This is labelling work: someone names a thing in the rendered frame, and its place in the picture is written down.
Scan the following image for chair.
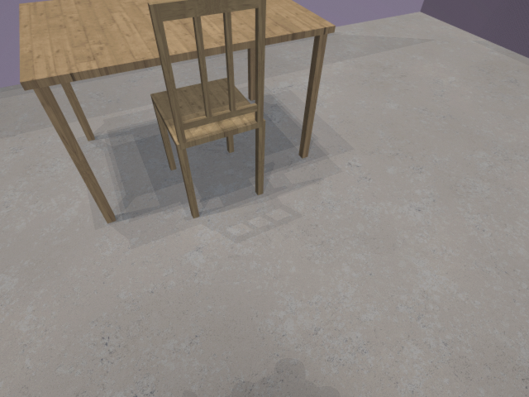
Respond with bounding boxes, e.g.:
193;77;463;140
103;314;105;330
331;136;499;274
148;0;266;218

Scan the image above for table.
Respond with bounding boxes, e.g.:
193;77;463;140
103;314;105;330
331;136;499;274
19;0;336;223

